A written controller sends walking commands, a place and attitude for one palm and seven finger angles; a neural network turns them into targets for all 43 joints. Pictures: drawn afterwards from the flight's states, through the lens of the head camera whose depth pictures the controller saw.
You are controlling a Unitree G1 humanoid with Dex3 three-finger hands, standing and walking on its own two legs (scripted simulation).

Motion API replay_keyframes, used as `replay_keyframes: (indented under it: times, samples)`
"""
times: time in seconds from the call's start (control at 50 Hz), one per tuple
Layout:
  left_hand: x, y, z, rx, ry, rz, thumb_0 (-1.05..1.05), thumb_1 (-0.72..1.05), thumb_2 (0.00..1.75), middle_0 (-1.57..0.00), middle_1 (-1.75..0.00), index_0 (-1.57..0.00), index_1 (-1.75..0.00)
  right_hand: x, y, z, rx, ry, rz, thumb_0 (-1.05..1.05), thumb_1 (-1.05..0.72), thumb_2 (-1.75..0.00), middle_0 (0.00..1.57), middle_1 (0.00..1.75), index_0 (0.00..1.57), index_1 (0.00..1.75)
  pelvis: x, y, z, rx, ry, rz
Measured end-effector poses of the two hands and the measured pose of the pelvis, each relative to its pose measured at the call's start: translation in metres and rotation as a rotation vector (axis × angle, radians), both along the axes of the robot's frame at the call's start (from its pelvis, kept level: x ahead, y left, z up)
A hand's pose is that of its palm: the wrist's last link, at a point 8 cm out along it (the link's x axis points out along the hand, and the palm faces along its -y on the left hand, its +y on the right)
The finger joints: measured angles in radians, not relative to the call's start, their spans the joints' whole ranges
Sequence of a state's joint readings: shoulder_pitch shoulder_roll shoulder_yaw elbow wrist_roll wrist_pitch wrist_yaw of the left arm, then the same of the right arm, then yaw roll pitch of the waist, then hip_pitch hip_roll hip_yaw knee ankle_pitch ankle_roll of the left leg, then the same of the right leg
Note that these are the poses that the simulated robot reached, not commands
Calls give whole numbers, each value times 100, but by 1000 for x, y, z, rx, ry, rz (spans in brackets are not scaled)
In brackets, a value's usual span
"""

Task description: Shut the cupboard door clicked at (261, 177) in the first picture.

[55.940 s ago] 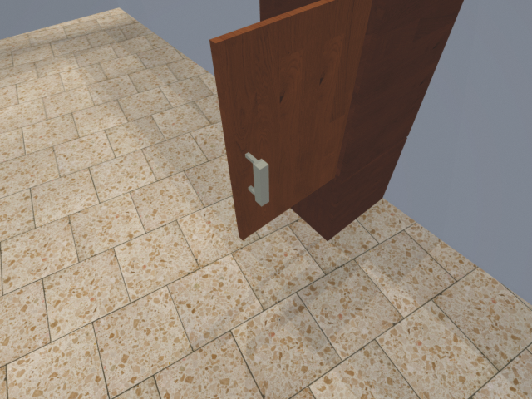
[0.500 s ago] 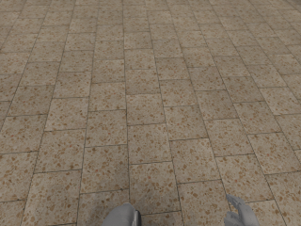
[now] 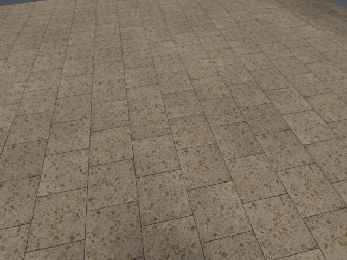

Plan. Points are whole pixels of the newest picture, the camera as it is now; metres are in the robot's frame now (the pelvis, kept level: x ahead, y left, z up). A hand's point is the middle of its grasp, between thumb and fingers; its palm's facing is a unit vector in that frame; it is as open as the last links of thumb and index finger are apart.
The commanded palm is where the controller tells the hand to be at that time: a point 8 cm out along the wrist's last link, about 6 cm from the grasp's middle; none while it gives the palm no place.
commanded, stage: turn to face it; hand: left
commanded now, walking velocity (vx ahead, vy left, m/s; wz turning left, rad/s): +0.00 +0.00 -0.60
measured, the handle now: out of the picture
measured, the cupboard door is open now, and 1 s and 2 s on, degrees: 34 34 34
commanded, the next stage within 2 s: none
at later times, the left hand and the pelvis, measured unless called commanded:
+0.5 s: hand (107, 238) +0.19 +0.20 -0.15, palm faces -0.28 -0.93 -0.24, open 7.4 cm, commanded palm none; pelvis +0.02 +0.02 +0.00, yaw -18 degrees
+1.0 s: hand (128, 229) +0.22 +0.15 -0.18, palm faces -0.53 -0.83 -0.18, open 7.4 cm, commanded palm none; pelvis +0.05 +0.03 +0.00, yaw -35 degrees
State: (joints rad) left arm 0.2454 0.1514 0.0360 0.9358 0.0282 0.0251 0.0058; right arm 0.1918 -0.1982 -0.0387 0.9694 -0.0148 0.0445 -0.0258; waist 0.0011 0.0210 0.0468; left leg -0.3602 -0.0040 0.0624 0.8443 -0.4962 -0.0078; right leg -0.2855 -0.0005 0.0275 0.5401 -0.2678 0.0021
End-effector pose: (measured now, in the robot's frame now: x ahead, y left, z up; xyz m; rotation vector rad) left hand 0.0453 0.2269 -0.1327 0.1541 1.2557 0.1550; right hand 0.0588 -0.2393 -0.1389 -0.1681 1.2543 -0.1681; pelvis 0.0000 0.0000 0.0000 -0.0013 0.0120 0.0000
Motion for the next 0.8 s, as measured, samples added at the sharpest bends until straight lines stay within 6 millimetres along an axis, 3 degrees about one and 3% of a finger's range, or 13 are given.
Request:
replay_keyframes:
  times: [0.1, 0.2, 0.36, 0.46, 0.58, 0.64, 0.8]
  samples:
    - [3, 12, -3, -4, 53, -16, 1, 92, 90, -20, -30, -21, -30, -9, -7, 13, -49, 32, -46, 0, -91, -90, 20, 30, 20, 30, 5, 7, 5, 3, 9, -49]
    - [18, 38, -19, -10, 84, -53, 1, 91, 90, -20, -30, -21, -30, -11, -1, 18, -109, -9, -94, 0, -91, -90, 20, 30, 20, 30, 10, 25, -4, -13, 14, -108]
    - [88, 52, -1, 6, 10, -197, 1, 91, 90, -20, -30, -20, -29, -38, 16, 32, -106, -9, -175, 0, -91, -90, 20, 30, 20, 30, 16, 34, 9, -46, -7, -221]
    - [137, 33, 11, 19, -76, -301, 1, 91, 90, -19, -30, -20, -29, -61, 16, 24, -73, 3, -256, 0, -91, -90, 20, 30, 20, 30, 17, 29, 8, -42, -11, -293]
    - [181, -13, 16, 46, -178, -436, 1, 91, 90, -19, -30, -20, -29, -94, -2, -6, -26, 15, -373, 0, -90, -90, 20, 30, 20, 30, 17, 8, -10, -11, -13, -374]
    - [183, -30, 18, 49, -187, -472, 1, 91, 90, -19, -30, -20, -29, -104, -11, -11, -25, 44, -415, 0, -91, -90, 20, 30, 20, 30, 16, 5, -10, -21, -15, -398]
    - [172, -45, 12, 17, -82, -532, 1, 90, 90, -20, -30, -20, -29, -97, -20, 14, -64, -1, -471, 1, -91, -90, 20, 30, 20, 30, 24, 7, 3, 10, 1, -484]
